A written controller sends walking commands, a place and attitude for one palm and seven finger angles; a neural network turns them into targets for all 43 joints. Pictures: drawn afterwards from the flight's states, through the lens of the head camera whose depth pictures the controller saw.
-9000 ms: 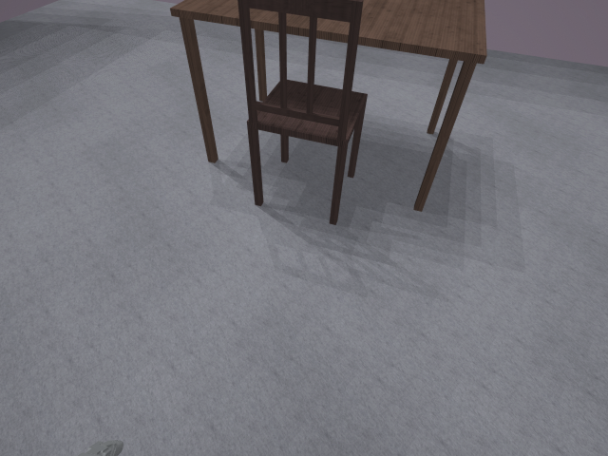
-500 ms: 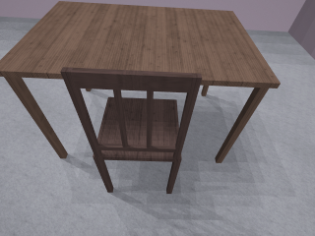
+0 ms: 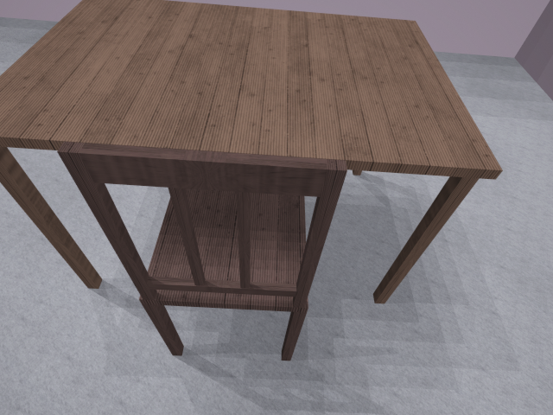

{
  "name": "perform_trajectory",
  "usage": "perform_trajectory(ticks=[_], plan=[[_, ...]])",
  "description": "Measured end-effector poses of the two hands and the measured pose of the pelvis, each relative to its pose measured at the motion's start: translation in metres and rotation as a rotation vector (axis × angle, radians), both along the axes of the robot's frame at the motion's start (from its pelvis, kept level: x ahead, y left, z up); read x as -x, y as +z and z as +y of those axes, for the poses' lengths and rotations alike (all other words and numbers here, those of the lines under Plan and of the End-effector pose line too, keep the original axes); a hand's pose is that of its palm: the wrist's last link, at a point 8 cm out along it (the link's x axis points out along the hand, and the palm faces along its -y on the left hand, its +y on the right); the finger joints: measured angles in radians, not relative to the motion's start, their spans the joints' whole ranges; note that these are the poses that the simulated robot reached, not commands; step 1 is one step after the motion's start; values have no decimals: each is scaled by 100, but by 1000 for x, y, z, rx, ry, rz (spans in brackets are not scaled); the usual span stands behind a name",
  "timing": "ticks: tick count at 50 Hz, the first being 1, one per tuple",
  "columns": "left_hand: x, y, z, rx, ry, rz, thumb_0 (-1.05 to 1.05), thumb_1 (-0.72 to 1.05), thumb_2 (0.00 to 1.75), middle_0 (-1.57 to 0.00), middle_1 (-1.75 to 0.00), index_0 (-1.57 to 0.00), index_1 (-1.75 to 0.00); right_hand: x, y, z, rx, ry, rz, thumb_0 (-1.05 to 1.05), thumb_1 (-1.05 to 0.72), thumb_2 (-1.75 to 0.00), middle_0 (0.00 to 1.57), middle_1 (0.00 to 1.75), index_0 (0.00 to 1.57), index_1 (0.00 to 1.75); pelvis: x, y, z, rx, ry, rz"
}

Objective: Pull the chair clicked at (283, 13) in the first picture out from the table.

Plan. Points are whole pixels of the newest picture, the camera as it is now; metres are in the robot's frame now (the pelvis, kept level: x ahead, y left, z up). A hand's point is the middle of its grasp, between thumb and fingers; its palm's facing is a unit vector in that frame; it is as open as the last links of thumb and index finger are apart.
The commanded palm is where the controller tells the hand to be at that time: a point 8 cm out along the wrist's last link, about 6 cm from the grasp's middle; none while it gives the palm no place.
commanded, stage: come to a stop and stand still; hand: left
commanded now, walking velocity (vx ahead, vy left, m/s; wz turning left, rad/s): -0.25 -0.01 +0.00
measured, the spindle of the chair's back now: (190, 242) +0.40 +0.20 -0.06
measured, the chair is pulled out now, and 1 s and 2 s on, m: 0.00 0.00 0.00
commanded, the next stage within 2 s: look again from close up in 0.84 s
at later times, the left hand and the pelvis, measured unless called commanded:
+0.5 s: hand out of the picture -0.01 +0.16 -0.17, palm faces +0.09 -0.97 -0.22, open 7.4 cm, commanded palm none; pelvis -0.04 -0.03 +0.00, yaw +3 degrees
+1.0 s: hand out of the picture -0.10 +0.14 -0.16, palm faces +0.09 -0.98 -0.18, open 7.4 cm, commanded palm none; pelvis -0.06 -0.02 +0.01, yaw +3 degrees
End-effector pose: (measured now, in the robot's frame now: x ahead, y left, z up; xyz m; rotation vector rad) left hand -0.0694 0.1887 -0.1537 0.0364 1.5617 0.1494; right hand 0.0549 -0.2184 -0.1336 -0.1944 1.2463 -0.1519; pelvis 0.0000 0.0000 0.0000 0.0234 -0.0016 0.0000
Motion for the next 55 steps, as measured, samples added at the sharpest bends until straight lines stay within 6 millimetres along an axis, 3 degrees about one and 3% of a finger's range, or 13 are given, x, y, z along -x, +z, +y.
perform_trajectory(ticks=[4, 7, 11, 16, 23, 30, 40, 49, 55], plan=[[-41, 8, 12, -59, -19, -104, 1, 90, 90, -20, -30, -20, -30, -13, -2, -1, -20, 16, -20, 0, -94, -90, 20, 30, 20, 30, 6, 3, -5, -4, 10, -8], [-60, 14, 24, -128, -33, -179, 1, 91, 90, -20, -30, -20, -30, -15, -9, -9, -44, 29, -24, 0, -94, -90, 21, 30, 20, 30, 14, 1, -15, -10, 20, -17], [-68, 24, 31, -189, -47, -243, 1, 92, 90, -19, -30, -20, -30, -11, -13, -27, -64, 20, -24, 0, -93, -90, 21, 30, 20, 30, 20, -1, -28, 0, 35, -20], [-68, 30, 27, -193, -54, -274, 1, 91, 90, -19, -30, -20, -30, 9, -9, -44, -53, 13, 15, 0, -92, -90, 20, 30, 20, 30, 23, 3, -36, -5, 47, -7], [-55, 19, 21, -139, -32, -273, 0, 90, 90, -20, -30, -20, -30, 46, -2, -48, -10, 18, 80, 1, -91, -90, 20, 30, 19, 30, 34, 3, -31, -4, 59, -4], [-29, 19, 17, -108, -19, -231, 1, 91, 90, -20, -30, -20, -30, 82, 1, -31, -28, 24, 119, 1, -91, -90, 20, 30, 19, 30, 49, 9, -24, 3, 48, -27], [20, 23, 13, -94, 4, -134, 1, 91, 90, -20, -30, -20, -30, 115, -2, -11, -81, 17, 167, 1, -92, -90, 20, 30, 20, 30, 59, 12, -21, 8, 51, -16], [41, 21, 0, -73, 5, -83, 1, 90, 90, -20, -30, -20, -30, 125, -4, -4, -95, 10, 190, 1, -91, -90, 20, 30, 20, 30, 58, 11, -19, 22, 52, -7], [30, 17, 6, -67, -11, -109, 1, 90, 90, -20, -30, -20, -30, 110, -11, -2, -89, 7, 123, 1, -91, -90, 20, 30, 19, 30, 54, 5, -11, 29, 60, -6]])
